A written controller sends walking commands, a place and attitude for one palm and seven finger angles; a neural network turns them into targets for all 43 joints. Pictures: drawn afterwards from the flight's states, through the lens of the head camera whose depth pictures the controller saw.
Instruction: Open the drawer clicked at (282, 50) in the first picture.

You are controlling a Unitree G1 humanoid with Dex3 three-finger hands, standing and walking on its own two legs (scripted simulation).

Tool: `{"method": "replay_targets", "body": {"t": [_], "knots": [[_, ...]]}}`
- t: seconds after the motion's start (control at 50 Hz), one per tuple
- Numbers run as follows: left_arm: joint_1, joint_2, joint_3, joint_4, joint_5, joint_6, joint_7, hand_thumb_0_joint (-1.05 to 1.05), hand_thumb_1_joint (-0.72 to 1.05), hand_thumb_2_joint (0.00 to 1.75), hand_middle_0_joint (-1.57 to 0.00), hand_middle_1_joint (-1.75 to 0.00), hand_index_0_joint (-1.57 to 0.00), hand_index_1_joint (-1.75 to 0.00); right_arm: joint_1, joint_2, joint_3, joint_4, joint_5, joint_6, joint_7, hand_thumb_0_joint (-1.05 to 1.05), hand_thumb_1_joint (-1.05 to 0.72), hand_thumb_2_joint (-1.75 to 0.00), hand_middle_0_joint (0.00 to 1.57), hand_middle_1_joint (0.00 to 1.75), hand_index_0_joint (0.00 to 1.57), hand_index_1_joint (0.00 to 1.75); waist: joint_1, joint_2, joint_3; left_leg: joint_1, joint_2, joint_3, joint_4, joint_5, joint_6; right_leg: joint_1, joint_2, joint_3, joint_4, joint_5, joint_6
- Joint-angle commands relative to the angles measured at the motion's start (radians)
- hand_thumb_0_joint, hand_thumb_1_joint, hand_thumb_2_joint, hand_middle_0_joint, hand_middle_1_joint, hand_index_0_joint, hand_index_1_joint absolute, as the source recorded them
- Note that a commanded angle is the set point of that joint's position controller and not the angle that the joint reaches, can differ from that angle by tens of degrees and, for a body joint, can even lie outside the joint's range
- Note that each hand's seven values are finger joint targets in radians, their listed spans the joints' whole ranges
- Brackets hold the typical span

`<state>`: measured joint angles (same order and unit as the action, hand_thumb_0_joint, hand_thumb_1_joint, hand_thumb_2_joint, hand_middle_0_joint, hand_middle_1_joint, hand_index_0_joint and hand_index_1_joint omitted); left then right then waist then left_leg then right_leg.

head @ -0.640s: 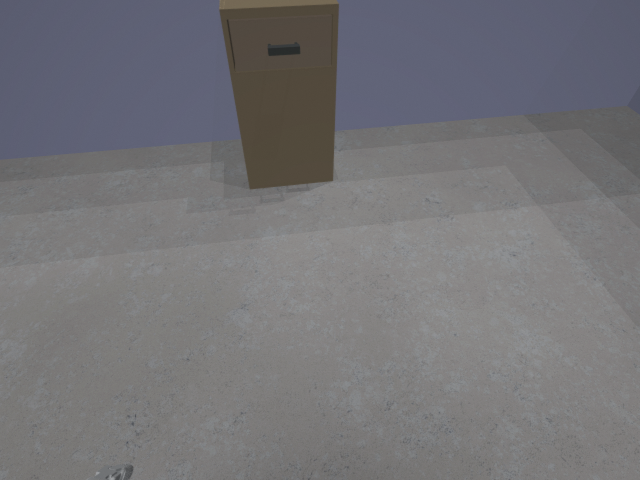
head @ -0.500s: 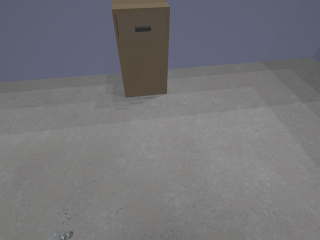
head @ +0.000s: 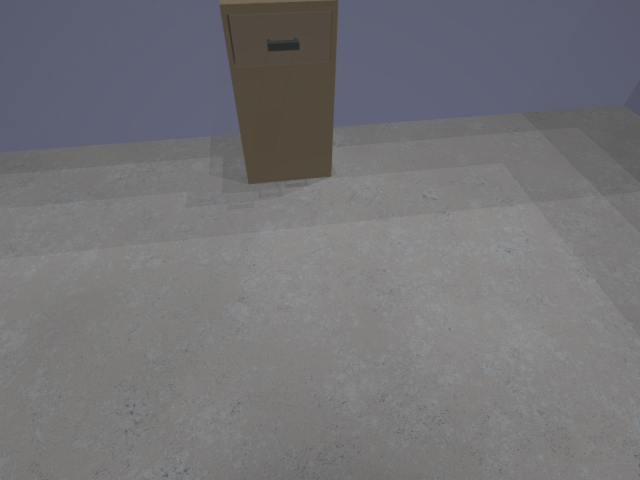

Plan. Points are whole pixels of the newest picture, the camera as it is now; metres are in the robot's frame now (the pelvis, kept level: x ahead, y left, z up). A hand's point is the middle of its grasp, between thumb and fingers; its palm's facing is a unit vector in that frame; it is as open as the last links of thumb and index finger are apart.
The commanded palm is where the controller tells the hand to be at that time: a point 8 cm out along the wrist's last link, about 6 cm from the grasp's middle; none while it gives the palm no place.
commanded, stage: stand and wait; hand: left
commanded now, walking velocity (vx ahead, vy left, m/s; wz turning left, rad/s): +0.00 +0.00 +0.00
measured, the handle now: (282, 43) +1.56 +0.23 -0.10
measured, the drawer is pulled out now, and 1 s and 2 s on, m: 0.00 0.00 0.00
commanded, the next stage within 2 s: look at it before walking up in 0.18 s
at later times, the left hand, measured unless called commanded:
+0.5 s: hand out of the picture +0.08 +0.25 -0.15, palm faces -0.04 -0.94 -0.33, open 7.4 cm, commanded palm none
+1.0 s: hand out of the picture +0.07 +0.25 -0.16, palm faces -0.03 -0.95 -0.32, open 7.4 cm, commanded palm none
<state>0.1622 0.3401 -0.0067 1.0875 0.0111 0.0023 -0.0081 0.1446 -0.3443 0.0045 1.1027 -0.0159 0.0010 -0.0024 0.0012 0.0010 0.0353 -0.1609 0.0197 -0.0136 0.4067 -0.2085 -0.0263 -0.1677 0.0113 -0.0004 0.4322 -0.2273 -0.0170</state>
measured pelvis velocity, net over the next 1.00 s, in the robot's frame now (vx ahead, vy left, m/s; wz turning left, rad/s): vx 0.01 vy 0.01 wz -0.02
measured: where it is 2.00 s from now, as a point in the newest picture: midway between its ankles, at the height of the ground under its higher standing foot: (337, 436)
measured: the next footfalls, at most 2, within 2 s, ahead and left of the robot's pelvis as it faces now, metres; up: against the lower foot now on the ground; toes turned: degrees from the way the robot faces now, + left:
left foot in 1.76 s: +0.45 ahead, +0.07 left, +0.00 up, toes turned -1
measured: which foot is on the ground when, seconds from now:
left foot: down 0.00-1.00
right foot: down 0.00-1.00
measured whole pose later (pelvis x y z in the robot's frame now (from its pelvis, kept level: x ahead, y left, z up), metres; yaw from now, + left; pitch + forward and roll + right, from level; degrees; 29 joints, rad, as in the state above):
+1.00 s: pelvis +0.01 +0.01 +0.00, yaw -1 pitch -2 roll +0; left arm 0.17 0.32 -0.01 1.09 0.02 0.00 0.00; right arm 0.12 -0.33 0.01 1.11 -0.02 0.00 0.00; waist 0.01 0.00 0.02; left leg -0.14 0.02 0.00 0.39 -0.22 -0.02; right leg -0.15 0.01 0.02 0.41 -0.23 -0.01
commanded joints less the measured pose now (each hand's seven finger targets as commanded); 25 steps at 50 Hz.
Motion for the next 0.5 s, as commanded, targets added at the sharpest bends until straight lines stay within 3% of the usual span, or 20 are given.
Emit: {"method": "replay_targets", "body": {"t": [0.0,0.14,0.34,0.48], "knots": [[-0.063,0.210,0.041,-0.066,-0.003,-0.026,0.018,0.00,0.90,0.90,-0.20,-0.30,-0.20,-0.30,-0.062,-0.191,-0.041,-0.067,0.004,-0.033,-0.012,0.00,-0.90,-0.90,0.20,0.30,0.20,0.30,0.003,-0.012,-0.048,0.002,0.090,-0.078,-0.065,0.074,0.052,-0.018,-0.130,0.125,-0.113,0.033,-0.025],[-0.067,0.211,0.040,-0.066,-0.001,-0.023,0.017,0.00,0.90,0.90,-0.20,-0.30,-0.20,-0.30,-0.057,-0.197,-0.040,-0.059,0.004,-0.031,-0.009,0.00,-0.90,-0.90,0.20,0.30,0.20,0.30,0.002,-0.002,-0.026,-0.011,0.090,-0.084,-0.078,0.040,0.052,-0.036,-0.125,0.128,-0.125,-0.023,-0.022],[-0.070,0.207,0.041,-0.069,0.000,-0.027,0.018,0.00,0.90,0.90,-0.20,-0.30,-0.20,-0.30,-0.059,-0.196,-0.040,-0.058,0.006,-0.036,-0.010,0.00,-0.90,-0.90,0.20,0.30,0.20,0.30,0.001,-0.009,-0.068,0.018,0.098,-0.083,-0.074,0.119,0.053,0.000,-0.127,0.113,-0.103,0.090,-0.020],[-0.069,0.205,0.039,-0.067,0.001,-0.026,0.018,0.00,0.90,0.90,-0.20,-0.30,-0.20,-0.30,-0.069,-0.196,-0.040,-0.058,0.007,-0.036,-0.010,0.00,-0.90,-0.90,0.20,0.30,0.20,0.30,0.002,-0.003,-0.060,0.028,0.100,-0.083,-0.084,0.121,0.054,-0.001,-0.128,0.111,-0.109,0.098,-0.016]]}}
